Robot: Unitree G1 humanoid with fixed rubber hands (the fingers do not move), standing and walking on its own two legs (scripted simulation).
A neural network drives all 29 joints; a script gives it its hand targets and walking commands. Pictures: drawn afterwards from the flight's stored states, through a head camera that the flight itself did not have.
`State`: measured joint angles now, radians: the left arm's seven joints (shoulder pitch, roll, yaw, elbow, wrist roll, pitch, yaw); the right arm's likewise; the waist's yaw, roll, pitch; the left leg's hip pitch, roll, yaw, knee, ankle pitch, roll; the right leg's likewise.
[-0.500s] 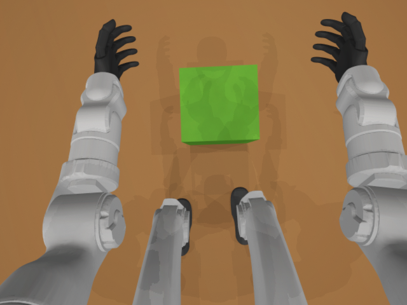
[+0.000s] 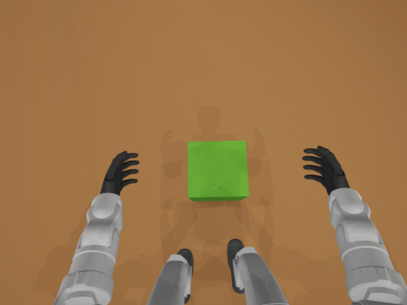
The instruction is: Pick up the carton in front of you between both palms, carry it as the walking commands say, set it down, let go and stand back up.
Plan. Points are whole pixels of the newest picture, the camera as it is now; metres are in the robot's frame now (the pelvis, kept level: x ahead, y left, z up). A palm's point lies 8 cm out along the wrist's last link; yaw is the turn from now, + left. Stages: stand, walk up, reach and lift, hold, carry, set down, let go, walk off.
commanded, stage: let go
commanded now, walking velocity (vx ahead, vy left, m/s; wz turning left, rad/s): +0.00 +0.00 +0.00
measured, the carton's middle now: (216, 173) +0.43 -0.03 -0.59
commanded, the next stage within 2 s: stand in 0.86 s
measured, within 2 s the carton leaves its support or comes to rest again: neither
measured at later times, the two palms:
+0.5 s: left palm (53, 275) +0.19 +0.25 -0.01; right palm (362, 266) +0.19 -0.22 -0.01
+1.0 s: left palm (39, 285) +0.18 +0.28 -0.03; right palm (385, 269) +0.18 -0.26 -0.03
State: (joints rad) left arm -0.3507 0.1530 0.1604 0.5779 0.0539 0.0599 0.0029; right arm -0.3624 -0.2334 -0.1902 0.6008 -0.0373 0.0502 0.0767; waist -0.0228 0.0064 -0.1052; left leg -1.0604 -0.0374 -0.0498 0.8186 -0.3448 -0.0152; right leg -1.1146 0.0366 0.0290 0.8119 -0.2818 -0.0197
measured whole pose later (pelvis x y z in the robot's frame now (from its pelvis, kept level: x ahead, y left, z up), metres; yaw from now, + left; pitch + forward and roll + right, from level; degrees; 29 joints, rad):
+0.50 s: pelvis +0.04 +0.02 +0.06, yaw +0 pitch +1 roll -1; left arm 0.25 0.21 0.05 0.43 0.01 0.05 -0.06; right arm 0.25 -0.21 -0.04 0.44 0.01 0.05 0.07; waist 0.00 0.00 0.05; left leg -0.16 -0.03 -0.06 0.44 -0.30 0.01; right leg -0.20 0.03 0.03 0.42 -0.23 0.00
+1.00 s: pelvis +0.04 +0.01 +0.05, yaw +0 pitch -1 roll -1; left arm 0.20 0.29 0.04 0.63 0.04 0.04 0.01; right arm 0.21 -0.29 -0.05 0.59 -0.04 0.06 0.00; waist 0.00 0.02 0.03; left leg -0.16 -0.02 -0.07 0.53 -0.35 0.00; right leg -0.21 0.04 0.02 0.51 -0.29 -0.01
